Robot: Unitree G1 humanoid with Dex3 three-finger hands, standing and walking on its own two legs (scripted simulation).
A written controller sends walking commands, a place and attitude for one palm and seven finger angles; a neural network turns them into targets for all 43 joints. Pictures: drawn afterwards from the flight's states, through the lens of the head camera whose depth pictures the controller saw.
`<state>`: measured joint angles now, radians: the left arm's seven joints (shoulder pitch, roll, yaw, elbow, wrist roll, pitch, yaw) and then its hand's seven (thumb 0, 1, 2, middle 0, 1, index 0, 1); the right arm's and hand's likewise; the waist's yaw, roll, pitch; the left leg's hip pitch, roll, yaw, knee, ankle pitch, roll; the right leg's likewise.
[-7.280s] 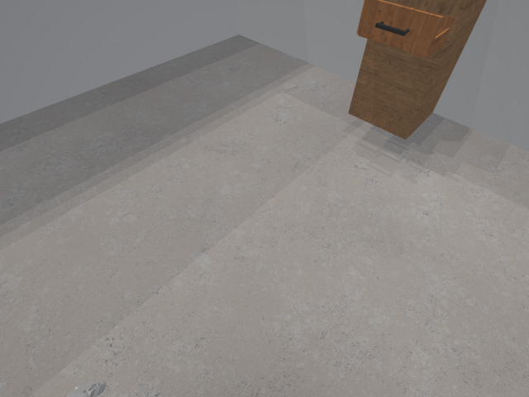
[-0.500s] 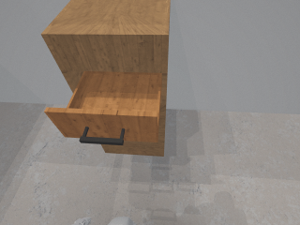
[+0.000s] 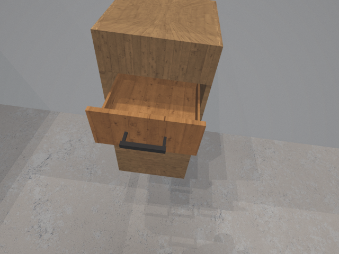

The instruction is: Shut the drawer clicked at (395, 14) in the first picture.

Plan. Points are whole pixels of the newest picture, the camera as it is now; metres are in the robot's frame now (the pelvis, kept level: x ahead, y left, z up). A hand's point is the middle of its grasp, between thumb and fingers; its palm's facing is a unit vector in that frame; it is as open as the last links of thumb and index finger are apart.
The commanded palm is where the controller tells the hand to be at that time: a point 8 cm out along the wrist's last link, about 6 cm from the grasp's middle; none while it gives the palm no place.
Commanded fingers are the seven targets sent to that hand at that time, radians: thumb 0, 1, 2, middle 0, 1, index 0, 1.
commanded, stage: come to a stop and stand still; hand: left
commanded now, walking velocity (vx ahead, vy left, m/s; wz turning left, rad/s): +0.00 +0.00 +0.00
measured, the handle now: (144, 142) +0.47 +0.12 -0.09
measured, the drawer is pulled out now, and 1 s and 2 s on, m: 0.21 0.21 0.21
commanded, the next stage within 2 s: look again from close up in 0.62 s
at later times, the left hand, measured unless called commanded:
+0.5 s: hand out of the picture -0.06 +0.12 -0.18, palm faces +0.03 -0.99 -0.14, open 7.4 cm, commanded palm none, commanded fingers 0.00 0.90 0.90 -0.20 -0.30 -0.20 -0.30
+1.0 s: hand out of the picture -0.02 +0.16 -0.19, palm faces +0.06 -0.97 -0.22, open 7.4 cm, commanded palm none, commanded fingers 0.00 0.90 0.90 -0.20 -0.30 -0.20 -0.30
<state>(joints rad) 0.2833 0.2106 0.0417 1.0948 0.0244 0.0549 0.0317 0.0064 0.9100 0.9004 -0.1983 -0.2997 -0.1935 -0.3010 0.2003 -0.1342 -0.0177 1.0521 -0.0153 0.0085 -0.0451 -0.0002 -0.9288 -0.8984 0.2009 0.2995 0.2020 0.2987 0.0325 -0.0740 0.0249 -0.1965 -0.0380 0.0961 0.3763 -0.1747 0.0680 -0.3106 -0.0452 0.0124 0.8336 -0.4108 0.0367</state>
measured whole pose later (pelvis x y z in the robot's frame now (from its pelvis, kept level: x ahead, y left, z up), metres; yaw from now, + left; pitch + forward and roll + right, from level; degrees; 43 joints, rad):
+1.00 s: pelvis -0.03 -0.02 -0.01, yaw +1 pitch -2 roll +0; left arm 0.34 0.15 0.00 1.04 0.02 -0.02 0.06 0.01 0.91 0.90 -0.20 -0.30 -0.20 -0.30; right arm 0.28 -0.16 -0.02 1.06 -0.02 0.00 -0.04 0.02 -0.93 -0.90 0.20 0.30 0.20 0.30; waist 0.00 0.01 -0.01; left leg -0.31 0.00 0.07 0.58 -0.24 0.04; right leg -0.13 0.02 -0.06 0.55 -0.38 -0.03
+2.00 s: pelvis -0.03 +0.02 -0.01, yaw +0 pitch -1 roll -2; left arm 0.46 0.10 0.02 1.11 0.03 -0.01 0.02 0.01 0.91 0.90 -0.20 -0.30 -0.20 -0.30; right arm 0.30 -0.14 -0.04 1.09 -0.03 -0.02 -0.03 0.01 -0.93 -0.90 0.20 0.30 0.20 0.30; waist 0.02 -0.02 0.00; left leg -0.30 0.06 0.10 0.58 -0.31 0.03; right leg -0.14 0.01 -0.13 0.50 -0.35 -0.03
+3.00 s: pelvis +0.11 -0.05 +0.00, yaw -3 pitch -1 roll +0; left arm 0.31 0.09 0.00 1.09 0.02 0.01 0.04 0.01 0.91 0.90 -0.20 -0.30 -0.20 -0.30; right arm 0.14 -0.13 -0.02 1.05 -0.01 0.00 -0.06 -0.01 -0.94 -0.90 0.20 0.30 0.20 0.30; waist 0.03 -0.02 0.07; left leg -0.21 0.00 0.17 0.44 -0.22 0.06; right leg -0.16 -0.02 -0.10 0.47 -0.29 -0.02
